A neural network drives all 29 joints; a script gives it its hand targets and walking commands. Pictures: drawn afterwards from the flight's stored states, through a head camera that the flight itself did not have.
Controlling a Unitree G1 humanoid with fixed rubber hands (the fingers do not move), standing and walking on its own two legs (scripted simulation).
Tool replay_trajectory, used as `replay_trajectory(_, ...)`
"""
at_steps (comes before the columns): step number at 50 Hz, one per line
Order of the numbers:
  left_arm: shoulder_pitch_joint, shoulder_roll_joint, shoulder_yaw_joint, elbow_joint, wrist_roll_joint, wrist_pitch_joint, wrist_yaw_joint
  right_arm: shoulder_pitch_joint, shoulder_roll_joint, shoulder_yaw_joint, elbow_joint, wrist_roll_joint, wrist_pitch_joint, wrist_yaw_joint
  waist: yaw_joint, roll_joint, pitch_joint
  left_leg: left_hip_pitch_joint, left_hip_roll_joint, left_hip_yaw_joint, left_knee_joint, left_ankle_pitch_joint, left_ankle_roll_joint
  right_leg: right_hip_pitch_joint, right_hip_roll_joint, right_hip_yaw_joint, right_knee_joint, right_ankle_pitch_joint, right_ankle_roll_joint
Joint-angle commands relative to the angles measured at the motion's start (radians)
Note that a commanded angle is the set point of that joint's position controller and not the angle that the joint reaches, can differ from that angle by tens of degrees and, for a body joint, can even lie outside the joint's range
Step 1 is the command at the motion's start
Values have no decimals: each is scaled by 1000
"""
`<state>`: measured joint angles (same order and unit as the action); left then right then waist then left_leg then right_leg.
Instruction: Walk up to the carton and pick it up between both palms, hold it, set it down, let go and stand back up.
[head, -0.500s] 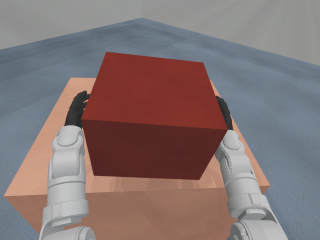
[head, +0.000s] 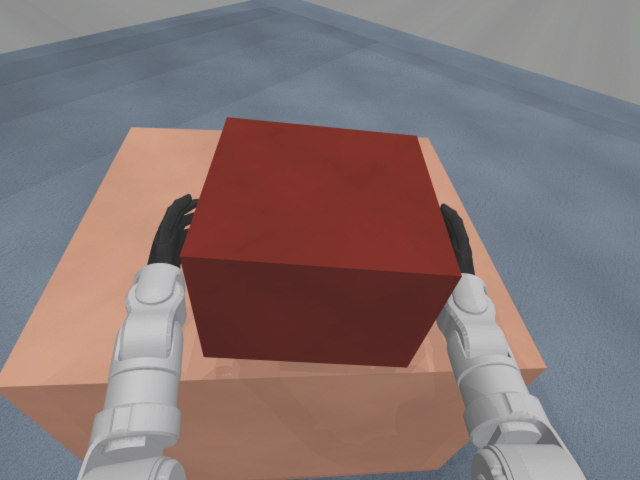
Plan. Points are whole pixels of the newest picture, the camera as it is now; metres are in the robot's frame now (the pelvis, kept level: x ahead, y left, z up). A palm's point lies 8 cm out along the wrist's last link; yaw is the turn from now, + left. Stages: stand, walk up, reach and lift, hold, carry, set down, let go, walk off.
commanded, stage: set down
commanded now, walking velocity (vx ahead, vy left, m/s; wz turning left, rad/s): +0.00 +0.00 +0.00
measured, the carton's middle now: (315, 240) +0.41 -0.01 +0.10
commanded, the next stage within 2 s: none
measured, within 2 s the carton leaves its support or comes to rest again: neither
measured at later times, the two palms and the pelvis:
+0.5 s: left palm (175, 262) +0.39 +0.17 +0.08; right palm (445, 272) +0.37 -0.19 +0.09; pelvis +0.00 +0.00 +0.00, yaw -1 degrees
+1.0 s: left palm (184, 269) +0.41 +0.17 +0.04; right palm (432, 277) +0.39 -0.19 +0.05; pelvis +0.01 +0.00 +0.00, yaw -1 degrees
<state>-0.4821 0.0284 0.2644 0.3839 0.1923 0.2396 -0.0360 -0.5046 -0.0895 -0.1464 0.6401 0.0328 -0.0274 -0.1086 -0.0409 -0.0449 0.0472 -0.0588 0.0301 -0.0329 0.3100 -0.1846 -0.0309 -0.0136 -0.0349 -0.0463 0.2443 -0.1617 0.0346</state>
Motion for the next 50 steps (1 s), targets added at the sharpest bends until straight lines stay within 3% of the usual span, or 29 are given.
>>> replay_trajectory(1,-628,-496,-439,-137,-59,-74,-130,-673,519,411,-292,-11,-104,131,12,42,-526,56,-79,105,12,441,-41,251,68,-57,62,469,22)
replay_trajectory(5,-663,-501,-424,-108,-61,-100,-129,-693,522,386,-281,-32,-119,134,7,38,-545,55,-76,102,12,445,-43,245,70,-60,64,474,22)
replay_trajectory(14,-762,-511,-376,49,-58,-181,-119,-729,527,271,-156,-117,-160,154,-5,49,-557,52,-64,112,-5,395,-49,182,74,-70,39,352,15)
replay_trajectory(23,-833,-507,-296,239,-30,-273,-114,-775,550,169,-4,-202,-212,175,19,57,-573,16,-57,135,-23,353,-49,162,68,-68,33,300,7)
replay_trajectory(36,-919,-495,-255,416,-19,-435,-96,-783,615,125,125,-286,-281,178,29,48,-687,-83,-58,144,-1,393,-51,218,47,-43,88,479,15)
replay_trajectory(50,-965,-506,-305,532,-67,-581,-78,-758,641,137,228,-284,-341,168,2,83,-812,-91,-42,117,79,573,-69,130,60,-42,121,603,3)
